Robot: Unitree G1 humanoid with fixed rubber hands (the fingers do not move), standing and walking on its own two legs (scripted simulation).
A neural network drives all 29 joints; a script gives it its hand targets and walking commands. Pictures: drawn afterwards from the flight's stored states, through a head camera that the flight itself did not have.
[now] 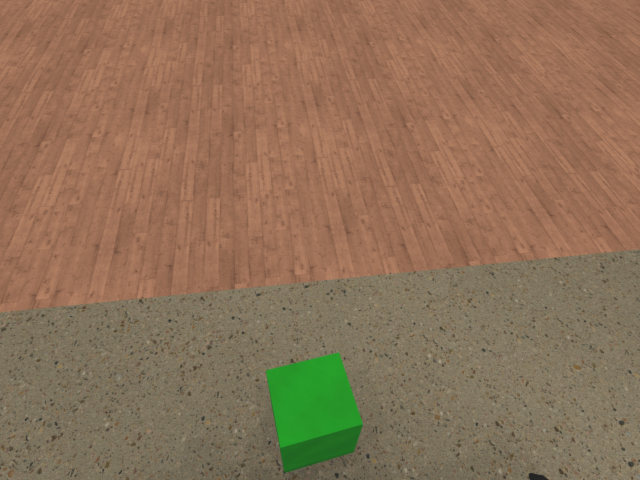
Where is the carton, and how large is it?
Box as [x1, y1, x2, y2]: [266, 353, 362, 472]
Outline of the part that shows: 338,353 266,370 284,472 352,452 354,449 362,423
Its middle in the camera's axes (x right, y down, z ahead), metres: -0.02 +0.49 +1.09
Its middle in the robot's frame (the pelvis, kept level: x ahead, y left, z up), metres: +0.44 +0.00 -0.66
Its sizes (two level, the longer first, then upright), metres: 0.210 0.200 0.250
